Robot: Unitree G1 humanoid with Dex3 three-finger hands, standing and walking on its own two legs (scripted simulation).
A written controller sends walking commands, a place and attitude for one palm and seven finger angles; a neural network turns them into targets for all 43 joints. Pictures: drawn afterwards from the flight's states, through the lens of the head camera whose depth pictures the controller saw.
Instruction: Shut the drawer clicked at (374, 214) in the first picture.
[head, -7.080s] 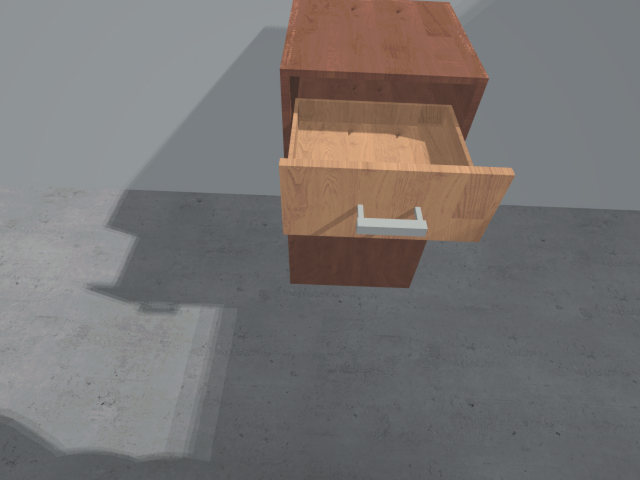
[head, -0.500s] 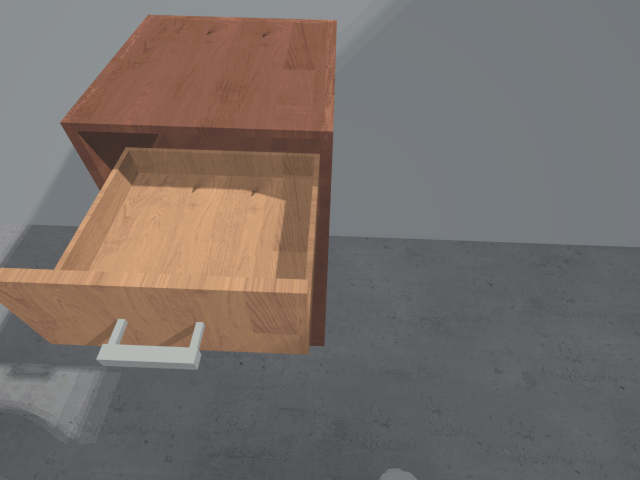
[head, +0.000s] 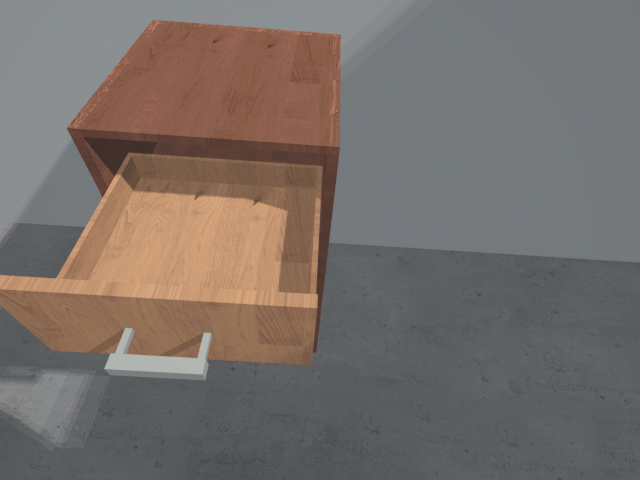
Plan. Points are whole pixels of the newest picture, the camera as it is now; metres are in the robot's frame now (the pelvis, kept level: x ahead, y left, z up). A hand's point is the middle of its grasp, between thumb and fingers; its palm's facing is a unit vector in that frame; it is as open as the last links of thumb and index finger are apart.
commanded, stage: come to a stop and stand still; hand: left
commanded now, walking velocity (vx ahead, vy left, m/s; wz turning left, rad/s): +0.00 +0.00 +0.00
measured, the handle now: (162, 352) +0.27 +0.23 -0.03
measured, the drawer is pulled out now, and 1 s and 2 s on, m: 0.30 0.30 0.30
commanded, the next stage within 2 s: look again from close up in 0.02 s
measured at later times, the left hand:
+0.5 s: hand out of the picture +0.04 +0.21 -0.15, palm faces +0.04 -0.94 -0.34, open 7.4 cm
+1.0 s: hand (163, 470) +0.14 +0.19 -0.05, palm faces +0.20 -0.98 -0.07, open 7.3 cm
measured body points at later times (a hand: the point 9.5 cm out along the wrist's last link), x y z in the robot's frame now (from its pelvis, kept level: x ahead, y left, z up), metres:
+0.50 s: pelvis +0.00 -0.01 -0.01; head +0.01 -0.05 +0.44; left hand +0.04 +0.26 -0.13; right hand +0.06 -0.25 -0.17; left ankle -0.02 +0.19 -0.73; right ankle +0.04 -0.20 -0.73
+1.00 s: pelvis -0.02 -0.01 -0.04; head -0.01 -0.01 +0.41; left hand +0.13 +0.24 -0.05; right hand +0.14 -0.26 -0.11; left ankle -0.02 +0.19 -0.73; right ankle +0.04 -0.20 -0.73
